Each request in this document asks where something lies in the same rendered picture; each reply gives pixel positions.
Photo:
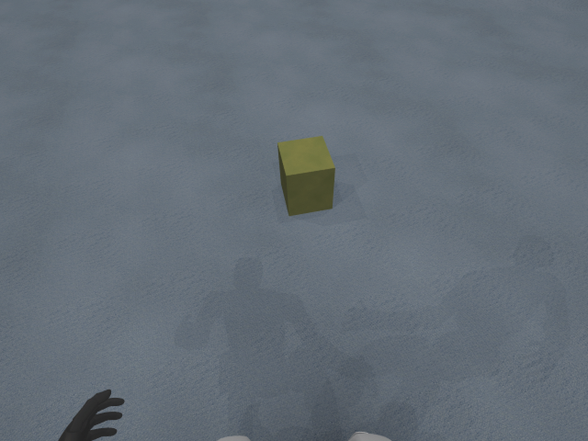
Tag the carton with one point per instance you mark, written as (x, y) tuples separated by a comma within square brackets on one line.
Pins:
[(307, 175)]

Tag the robot left hand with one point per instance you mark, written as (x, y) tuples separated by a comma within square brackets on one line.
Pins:
[(79, 429)]

